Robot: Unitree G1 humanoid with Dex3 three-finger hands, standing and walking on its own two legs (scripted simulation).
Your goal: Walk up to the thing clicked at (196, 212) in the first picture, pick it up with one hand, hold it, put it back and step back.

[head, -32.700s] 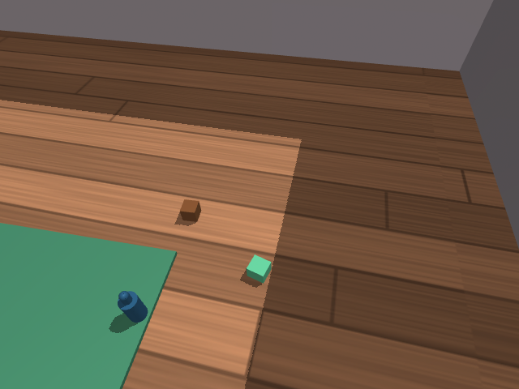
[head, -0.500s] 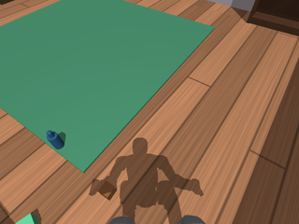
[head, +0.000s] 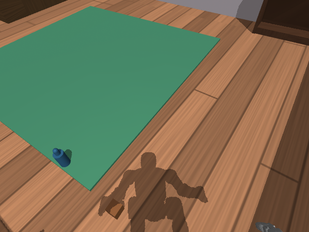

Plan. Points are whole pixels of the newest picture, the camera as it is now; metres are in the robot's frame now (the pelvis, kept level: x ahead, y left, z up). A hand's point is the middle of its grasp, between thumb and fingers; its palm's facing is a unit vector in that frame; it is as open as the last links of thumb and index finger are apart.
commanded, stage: walk up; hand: left
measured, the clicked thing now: (115, 209) +0.37 +0.29 -0.74
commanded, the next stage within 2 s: none
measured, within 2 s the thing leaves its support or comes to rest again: neither
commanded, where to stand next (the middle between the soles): +0.05 +0.00 m, yaw +0 degrees
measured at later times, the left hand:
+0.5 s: hand out of the picture +0.10 +0.25 -0.15, palm faces -0.04 -0.94 -0.33, open 7.4 cm
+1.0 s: hand out of the picture +0.07 +0.27 -0.16, palm faces -0.04 -0.92 -0.39, open 7.4 cm
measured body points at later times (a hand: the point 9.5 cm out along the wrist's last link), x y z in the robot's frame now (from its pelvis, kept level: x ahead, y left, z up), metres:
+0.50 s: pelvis +0.01 +0.00 +0.01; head +0.02 +0.00 +0.46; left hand +0.10 +0.30 -0.13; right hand +0.07 -0.30 -0.13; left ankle +0.05 +0.14 -0.74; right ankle +0.01 -0.14 -0.74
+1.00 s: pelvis -0.04 +0.01 -0.01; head +0.02 +0.00 +0.43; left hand +0.07 +0.32 -0.13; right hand +0.07 -0.32 -0.14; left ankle +0.02 +0.13 -0.72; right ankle +0.01 -0.14 -0.74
